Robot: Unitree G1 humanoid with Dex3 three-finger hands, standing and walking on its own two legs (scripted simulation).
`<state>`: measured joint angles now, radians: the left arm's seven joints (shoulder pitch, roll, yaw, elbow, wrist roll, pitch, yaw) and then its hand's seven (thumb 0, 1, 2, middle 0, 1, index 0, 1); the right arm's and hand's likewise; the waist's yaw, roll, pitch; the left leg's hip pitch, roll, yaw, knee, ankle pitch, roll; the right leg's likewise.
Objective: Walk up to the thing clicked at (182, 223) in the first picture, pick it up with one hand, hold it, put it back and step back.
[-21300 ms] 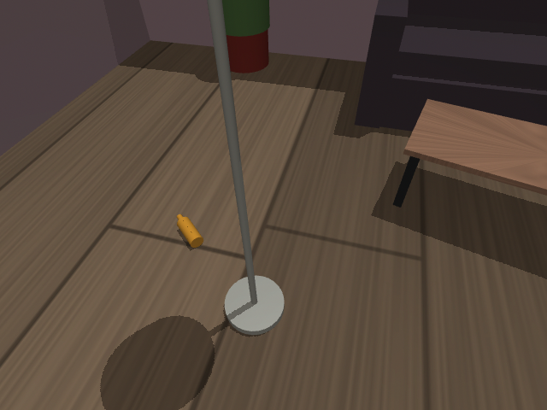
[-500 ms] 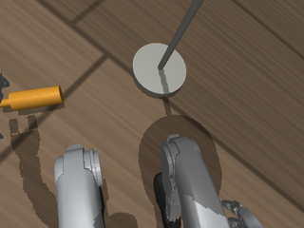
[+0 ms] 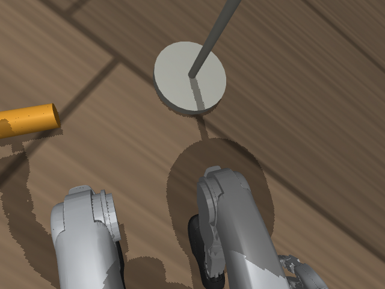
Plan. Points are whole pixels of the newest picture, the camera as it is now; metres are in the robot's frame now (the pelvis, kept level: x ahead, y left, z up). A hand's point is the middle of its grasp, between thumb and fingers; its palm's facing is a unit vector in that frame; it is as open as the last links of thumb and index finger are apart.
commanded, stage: rise first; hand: left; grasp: from above
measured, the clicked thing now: (12, 123) +0.49 +0.37 -0.29
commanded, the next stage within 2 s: approach in 1.48 s
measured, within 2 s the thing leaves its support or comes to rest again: neither
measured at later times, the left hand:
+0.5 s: hand out of the picture +0.43 +0.39 -0.17, palm faces -0.43 -0.13 -0.89, open 14.0 cm
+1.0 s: hand out of the picture +0.43 +0.39 -0.18, palm faces -0.44 -0.13 -0.89, open 13.9 cm
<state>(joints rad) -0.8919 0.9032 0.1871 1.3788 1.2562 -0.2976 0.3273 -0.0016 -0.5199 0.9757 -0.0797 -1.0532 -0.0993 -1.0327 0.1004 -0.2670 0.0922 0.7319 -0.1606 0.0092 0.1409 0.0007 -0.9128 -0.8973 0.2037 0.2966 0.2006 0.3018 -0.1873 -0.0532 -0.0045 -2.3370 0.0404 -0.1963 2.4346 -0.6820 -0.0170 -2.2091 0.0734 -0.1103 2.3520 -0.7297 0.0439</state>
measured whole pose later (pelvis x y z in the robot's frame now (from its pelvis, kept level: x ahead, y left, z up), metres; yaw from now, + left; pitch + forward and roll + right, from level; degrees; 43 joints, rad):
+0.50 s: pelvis +0.00 +0.00 -0.01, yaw -1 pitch +32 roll -11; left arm -0.94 0.95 0.19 1.44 1.27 -0.30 0.34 0.00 -0.53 0.99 -0.09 -1.04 -0.10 -1.03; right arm 0.09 -0.27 0.13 0.72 -0.18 0.01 0.15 0.00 -0.91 -0.90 0.20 0.30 0.20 0.30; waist -0.21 -0.06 0.02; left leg -2.35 0.04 -0.21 2.46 -0.68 -0.02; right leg -2.22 0.08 -0.12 2.37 -0.72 0.05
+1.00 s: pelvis +0.00 +0.00 -0.01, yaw -2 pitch +31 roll -12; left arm -0.95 0.99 0.19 1.45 1.27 -0.30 0.35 0.00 -0.51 0.98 -0.13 -1.00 -0.13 -1.01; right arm 0.10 -0.27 0.16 0.71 -0.19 0.00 0.15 0.00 -0.91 -0.90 0.20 0.30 0.20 0.30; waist -0.23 -0.08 0.03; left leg -2.36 0.04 -0.23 2.48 -0.68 -0.01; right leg -2.22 0.08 -0.13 2.37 -0.72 0.05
